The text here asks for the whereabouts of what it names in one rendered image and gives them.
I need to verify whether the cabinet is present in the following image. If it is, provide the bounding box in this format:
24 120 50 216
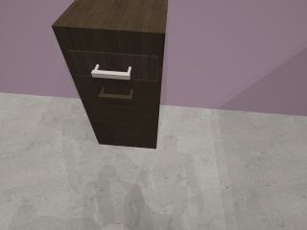
52 0 168 150

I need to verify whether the drawer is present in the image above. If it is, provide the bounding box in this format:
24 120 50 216
67 50 159 81

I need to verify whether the handle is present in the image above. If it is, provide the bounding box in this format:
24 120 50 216
91 64 131 80
98 93 132 103

